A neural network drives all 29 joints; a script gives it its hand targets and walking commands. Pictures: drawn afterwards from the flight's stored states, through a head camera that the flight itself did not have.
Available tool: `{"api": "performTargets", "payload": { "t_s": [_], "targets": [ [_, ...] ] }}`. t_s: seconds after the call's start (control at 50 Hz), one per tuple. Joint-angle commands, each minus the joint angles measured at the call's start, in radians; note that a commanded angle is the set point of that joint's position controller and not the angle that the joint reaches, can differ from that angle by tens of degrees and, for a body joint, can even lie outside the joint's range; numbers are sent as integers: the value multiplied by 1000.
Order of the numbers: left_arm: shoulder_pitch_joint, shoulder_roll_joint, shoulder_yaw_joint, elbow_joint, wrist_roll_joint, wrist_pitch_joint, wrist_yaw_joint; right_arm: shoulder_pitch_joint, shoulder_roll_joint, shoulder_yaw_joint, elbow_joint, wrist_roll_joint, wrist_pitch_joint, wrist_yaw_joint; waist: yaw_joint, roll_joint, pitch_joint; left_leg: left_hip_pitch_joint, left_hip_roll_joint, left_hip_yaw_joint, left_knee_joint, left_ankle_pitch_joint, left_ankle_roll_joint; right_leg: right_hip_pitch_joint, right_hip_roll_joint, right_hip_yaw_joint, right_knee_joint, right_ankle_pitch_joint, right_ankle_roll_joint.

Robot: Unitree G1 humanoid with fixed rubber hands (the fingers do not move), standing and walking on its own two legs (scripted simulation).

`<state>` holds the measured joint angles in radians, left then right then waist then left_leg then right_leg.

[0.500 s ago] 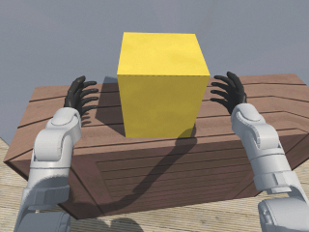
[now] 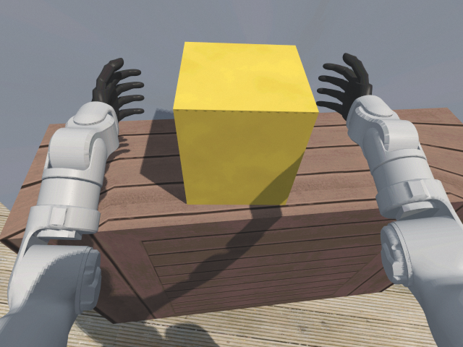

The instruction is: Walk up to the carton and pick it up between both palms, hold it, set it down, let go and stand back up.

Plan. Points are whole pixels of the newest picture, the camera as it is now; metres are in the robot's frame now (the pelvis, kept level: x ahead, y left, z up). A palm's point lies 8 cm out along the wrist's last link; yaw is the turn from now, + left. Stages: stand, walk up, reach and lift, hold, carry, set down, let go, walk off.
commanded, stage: reach and lift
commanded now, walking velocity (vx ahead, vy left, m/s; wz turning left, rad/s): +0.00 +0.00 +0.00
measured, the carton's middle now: (238, 128) +0.48 -0.03 +0.10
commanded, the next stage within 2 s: none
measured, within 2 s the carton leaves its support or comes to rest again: neither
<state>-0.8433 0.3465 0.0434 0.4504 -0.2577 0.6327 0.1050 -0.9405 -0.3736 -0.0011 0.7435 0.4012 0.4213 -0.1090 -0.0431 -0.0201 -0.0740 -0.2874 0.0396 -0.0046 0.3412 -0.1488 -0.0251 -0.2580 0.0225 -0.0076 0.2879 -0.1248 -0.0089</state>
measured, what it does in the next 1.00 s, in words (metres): stands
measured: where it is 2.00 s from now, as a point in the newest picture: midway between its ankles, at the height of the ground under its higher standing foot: outside the picture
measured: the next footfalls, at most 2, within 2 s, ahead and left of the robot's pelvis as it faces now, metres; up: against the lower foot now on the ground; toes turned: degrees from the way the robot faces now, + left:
none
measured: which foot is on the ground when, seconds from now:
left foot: down 0.00-1.00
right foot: down 0.00-1.00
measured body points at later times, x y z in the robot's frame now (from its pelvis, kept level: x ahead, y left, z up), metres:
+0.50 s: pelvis +0.00 +0.00 +0.00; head +0.04 +0.01 +0.45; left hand +0.49 +0.18 +0.25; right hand +0.48 -0.21 +0.26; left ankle +0.01 +0.13 -0.75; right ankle +0.01 -0.11 -0.75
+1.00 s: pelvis +0.01 +0.00 +0.00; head +0.07 +0.01 +0.44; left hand +0.50 +0.17 +0.16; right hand +0.49 -0.20 +0.16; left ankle +0.01 +0.13 -0.75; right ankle +0.01 -0.11 -0.75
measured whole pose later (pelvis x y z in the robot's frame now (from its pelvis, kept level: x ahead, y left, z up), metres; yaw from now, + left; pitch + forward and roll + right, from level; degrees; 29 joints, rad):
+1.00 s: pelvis +0.01 +0.00 +0.00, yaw -1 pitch +16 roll -1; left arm -1.06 0.30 -0.02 0.97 -0.28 0.24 0.11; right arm -1.10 -0.32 -0.03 1.08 0.31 0.22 -0.09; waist -0.03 0.01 -0.18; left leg -0.49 0.04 -0.01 0.33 -0.12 -0.02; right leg -0.43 0.03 -0.01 0.20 -0.05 -0.01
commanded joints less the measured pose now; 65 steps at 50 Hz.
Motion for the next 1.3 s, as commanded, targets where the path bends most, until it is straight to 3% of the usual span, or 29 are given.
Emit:
{"api": "performTargets", "payload": {
  "t_s": [0.0, 0.46, 0.64, 0.72, 0.8, 0.92, 1.0, 1.16, 1.28],
  "targets": [
    [-550, 161, 34, -105, -17, -58, -5, -551, -216, -36, -137, 14, -38, -3, -9, 52, -615, 308, -64, 12, 48, 368, 5, 120, 44, -37, 10, 386, 54],
    [-979, 255, -66, 337, -143, -186, 10, -931, -234, 41, 181, 44, -41, 10, 0, 57, -775, 275, -50, 7, 81, 377, -21, -1, 31, -53, -1, 398, 74],
    [-926, 212, -81, 533, -112, -289, -21, -856, -188, 52, 312, 20, -90, 3, -22, 40, -694, 219, -38, -11, 48, 375, -19, 77, 4, -44, -39, 412, 67],
    [-842, 159, -66, 532, -68, -350, -32, -760, -162, 28, 293, -5, -137, 1, -27, 50, -661, 241, -36, -19, 40, 401, -27, 83, 3, -44, -65, 400, 43],
    [-840, 129, -50, 415, -44, -403, -21, -746, -167, -25, 179, -51, -189, 8, -20, 85, -758, 318, -36, -16, 61, 464, -49, 18, 22, -57, -71, 407, 19],
    [-850, 117, -22, 292, -15, -447, 14, -761, -170, -65, 99, -104, -255, 18, 5, 104, -940, 366, -34, -1, 103, 551, -53, -31, 35, -63, -42, 465, 28],
    [-820, 103, -3, 345, 3, -480, 22, -744, -141, -56, 155, -119, -286, 16, 14, 65, -945, 303, -32, 7, 106, 524, -29, -9, 27, -55, -14, 489, 49],
    [-753, 65, 14, 575, 33, -607, 3, -691, -71, -31, 296, -133, -367, 7, 14, 2, -864, 79, -27, 19, 57, 409, 16, 127, -7, -23, 35, 538, 77],
    [-818, 32, -20, 542, 24, -659, 13, -714, -89, -59, 285, -148, -417, 9, -3, 68, -941, 241, -23, 17, 108, 494, -38, -38, 19, -50, 9, 510, 63]
  ]
}}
